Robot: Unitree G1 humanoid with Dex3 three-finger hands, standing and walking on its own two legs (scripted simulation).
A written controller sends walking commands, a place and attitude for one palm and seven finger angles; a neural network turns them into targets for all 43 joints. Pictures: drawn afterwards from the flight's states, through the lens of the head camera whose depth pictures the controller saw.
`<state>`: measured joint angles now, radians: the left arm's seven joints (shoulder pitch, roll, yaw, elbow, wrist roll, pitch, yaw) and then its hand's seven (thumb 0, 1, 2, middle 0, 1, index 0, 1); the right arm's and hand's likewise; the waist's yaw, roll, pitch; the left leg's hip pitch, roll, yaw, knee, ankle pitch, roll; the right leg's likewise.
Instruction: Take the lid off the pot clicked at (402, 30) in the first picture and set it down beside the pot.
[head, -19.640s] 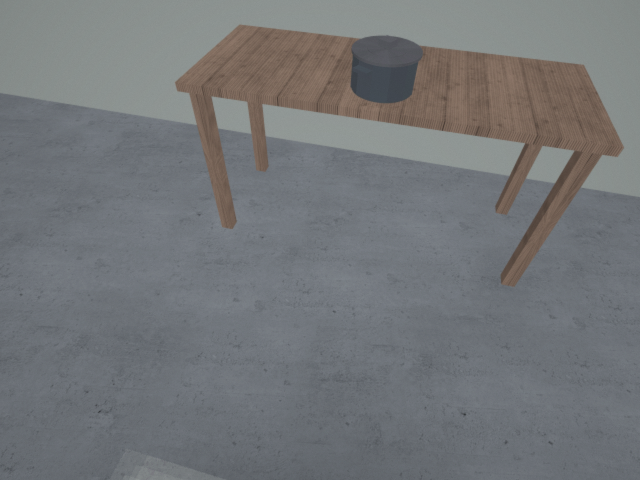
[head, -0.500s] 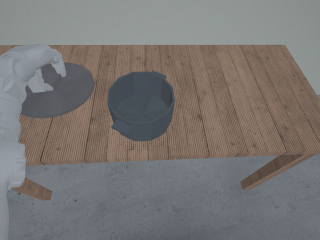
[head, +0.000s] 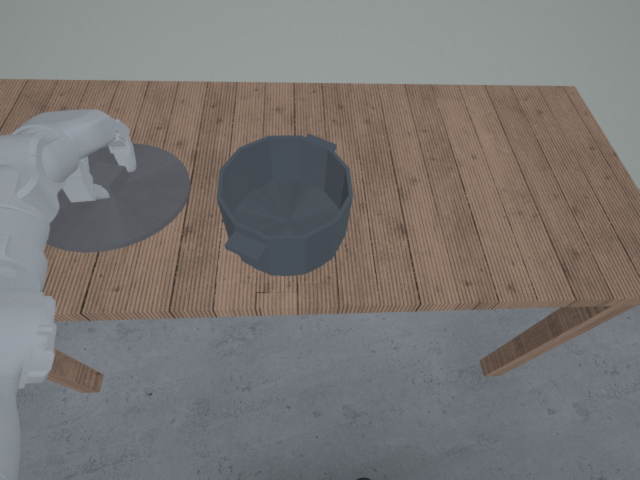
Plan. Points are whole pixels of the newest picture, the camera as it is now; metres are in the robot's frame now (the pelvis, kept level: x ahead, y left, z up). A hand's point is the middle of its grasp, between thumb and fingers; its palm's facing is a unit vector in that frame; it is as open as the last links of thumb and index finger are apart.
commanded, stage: lower the lid onto the table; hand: left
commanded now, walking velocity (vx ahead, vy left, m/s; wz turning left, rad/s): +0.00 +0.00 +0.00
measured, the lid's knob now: (105, 178) +0.50 +0.27 +0.05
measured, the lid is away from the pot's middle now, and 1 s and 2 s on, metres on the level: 0.24 0.24 0.25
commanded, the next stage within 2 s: open the fingers wide in 1.42 s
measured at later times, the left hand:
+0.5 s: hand (108, 188) +0.48 +0.27 +0.05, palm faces -0.47 -0.06 -0.88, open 7.7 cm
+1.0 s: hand (110, 209) +0.47 +0.27 +0.02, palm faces -0.49 -0.06 -0.87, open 7.7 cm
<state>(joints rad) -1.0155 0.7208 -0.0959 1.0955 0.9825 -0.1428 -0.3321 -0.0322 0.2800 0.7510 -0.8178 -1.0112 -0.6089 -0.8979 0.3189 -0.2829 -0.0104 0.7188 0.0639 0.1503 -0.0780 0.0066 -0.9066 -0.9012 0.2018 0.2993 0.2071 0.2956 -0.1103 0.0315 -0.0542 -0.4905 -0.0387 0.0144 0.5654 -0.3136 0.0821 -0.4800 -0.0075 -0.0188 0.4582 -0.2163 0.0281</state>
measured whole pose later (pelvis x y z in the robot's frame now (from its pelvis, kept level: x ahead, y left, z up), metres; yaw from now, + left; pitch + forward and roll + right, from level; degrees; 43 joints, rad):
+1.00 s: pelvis -0.01 -0.01 -0.02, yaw -2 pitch +19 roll -3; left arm -0.97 0.77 -0.02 1.16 1.03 -0.19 -0.26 -0.02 0.28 0.75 -0.82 -1.01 -0.61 -0.90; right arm 0.35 -0.28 0.01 0.71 0.06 0.15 -0.10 0.01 -0.91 -0.90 0.20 0.30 0.21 0.30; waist -0.16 0.03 -0.07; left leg -0.68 -0.01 0.02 0.73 -0.37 0.07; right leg -0.66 0.02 -0.01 0.60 -0.26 0.02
